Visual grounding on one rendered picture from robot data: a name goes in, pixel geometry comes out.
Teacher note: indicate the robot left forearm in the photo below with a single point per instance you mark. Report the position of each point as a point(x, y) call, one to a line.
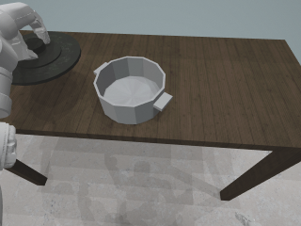
point(8, 61)

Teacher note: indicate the knob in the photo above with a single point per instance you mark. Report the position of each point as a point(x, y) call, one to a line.
point(37, 45)

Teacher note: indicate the lid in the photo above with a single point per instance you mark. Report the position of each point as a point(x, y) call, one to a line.
point(59, 57)

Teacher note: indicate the left robot hand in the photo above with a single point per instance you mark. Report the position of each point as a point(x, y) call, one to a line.
point(24, 15)

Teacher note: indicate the table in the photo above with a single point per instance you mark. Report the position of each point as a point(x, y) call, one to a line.
point(233, 93)

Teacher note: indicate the left robot upper arm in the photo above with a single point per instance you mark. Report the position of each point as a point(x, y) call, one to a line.
point(8, 153)

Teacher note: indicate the right robot hand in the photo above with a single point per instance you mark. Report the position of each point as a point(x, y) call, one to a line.
point(246, 220)

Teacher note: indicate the pot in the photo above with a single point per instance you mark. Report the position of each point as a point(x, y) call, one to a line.
point(131, 89)

